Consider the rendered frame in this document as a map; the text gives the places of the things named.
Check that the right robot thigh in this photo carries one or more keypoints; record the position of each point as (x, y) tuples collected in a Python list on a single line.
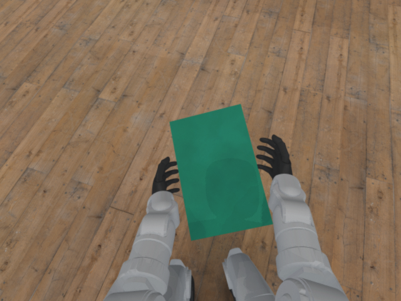
[(245, 280)]

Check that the robot right forearm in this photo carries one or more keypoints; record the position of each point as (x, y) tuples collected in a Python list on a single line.
[(299, 252)]

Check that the right robot upper arm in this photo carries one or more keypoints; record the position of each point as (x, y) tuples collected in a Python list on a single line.
[(300, 289)]

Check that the carton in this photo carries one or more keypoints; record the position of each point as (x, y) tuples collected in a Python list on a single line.
[(219, 176)]

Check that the left robot hand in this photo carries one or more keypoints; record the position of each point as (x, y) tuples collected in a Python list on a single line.
[(159, 183)]

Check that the right robot hand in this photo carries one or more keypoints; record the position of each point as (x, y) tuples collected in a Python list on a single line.
[(280, 162)]

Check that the robot thigh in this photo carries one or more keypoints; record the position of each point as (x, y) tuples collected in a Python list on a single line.
[(245, 280), (179, 286)]

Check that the robot left forearm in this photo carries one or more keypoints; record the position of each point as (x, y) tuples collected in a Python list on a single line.
[(147, 265)]

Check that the left robot thigh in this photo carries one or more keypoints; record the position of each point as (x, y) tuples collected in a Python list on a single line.
[(179, 286)]

